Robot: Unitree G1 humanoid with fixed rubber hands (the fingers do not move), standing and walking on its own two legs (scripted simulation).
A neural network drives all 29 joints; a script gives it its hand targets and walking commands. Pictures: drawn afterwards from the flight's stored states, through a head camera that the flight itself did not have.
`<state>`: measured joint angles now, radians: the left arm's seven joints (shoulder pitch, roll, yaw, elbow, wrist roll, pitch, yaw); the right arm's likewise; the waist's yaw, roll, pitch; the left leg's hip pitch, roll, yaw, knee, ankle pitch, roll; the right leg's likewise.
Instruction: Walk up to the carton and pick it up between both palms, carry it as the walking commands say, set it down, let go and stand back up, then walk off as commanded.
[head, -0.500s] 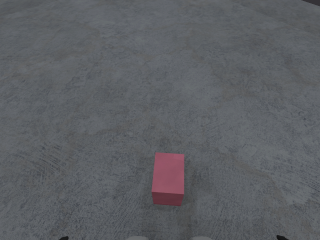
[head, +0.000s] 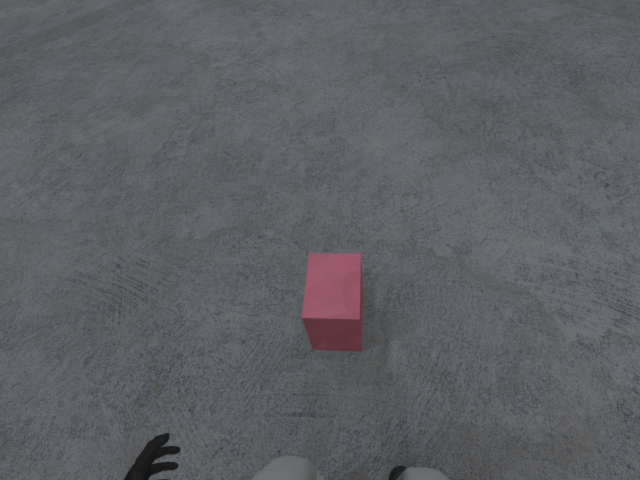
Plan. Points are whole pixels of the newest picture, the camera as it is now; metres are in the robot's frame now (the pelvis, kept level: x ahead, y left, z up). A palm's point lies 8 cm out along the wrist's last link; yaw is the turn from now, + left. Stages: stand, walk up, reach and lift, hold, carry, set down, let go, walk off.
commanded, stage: walk off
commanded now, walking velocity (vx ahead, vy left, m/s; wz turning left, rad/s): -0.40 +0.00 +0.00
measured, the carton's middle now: (336, 303) +0.65 +0.07 -0.65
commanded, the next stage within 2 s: stand in 0.38 s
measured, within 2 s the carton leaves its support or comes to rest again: neither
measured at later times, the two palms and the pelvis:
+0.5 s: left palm out of the picture -0.20 +0.31 -0.14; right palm out of the picture -0.10 -0.24 -0.10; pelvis -0.22 +0.02 +0.00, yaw +0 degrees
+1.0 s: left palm out of the picture -0.29 +0.24 -0.14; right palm out of the picture -0.30 -0.24 -0.14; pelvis -0.31 +0.01 +0.00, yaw +1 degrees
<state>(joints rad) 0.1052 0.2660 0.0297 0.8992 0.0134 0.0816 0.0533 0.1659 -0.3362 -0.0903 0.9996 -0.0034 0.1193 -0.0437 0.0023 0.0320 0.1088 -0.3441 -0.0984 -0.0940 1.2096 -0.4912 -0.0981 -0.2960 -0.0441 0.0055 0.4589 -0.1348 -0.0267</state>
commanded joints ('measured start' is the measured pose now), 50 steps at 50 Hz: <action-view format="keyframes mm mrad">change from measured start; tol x32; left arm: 1 79 174 40 -8 6 1 6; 50 197 36 18 120 0 -83 -18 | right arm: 1 20 -44 -5 -55 11 -6 -9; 50 190 67 48 38 -13 -113 11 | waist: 1 54 -241 -131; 8 -2 -234 -180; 11 -54 344 -56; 27 -60 238 -91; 31 9 -276 -107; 50 -15 39 -60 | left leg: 1 -70 32 21 -204 -77 2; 10 254 253 -84 -996 73 141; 12 -329 573 -313 -1106 61 330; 19 164 343 -43 -859 564 258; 23 318 347 -141 -913 259 245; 29 95 294 -115 -923 160 158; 36 -51 74 -5 -134 133 73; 50 243 241 11 -859 492 110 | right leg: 1 280 -225 256 -161 138 -126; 9 41 -173 193 -214 -135 -27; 12 -161 154 150 675 -551 78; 17 -183 184 114 1052 -289 94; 30 332 -52 93 -300 -176 25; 34 -134 -206 179 -317 -308 -64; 45 204 -174 160 -71 368 -89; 50 123 -49 69 -132 6 -1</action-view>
